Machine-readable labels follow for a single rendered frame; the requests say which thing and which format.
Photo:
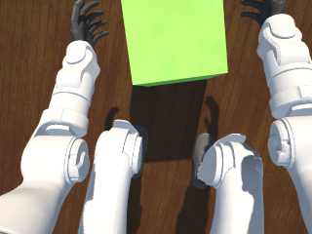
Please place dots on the right robot forearm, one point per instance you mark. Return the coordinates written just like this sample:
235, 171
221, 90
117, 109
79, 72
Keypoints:
287, 66

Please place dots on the right robot upper arm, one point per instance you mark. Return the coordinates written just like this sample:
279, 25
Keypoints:
290, 145

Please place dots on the left robot forearm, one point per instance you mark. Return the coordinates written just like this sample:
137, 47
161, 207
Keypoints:
67, 115

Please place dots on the right robot hand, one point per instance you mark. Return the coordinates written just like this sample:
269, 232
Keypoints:
267, 8

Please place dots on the left robot upper arm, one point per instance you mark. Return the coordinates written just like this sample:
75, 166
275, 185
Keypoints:
51, 165

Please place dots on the left robot hand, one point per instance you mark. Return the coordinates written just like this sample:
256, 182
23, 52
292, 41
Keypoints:
80, 29

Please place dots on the carton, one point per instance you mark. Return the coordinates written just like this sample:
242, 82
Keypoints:
174, 41

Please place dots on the right robot shin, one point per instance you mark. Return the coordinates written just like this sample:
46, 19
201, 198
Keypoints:
203, 169

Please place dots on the left robot foot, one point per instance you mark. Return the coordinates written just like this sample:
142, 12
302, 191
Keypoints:
142, 132

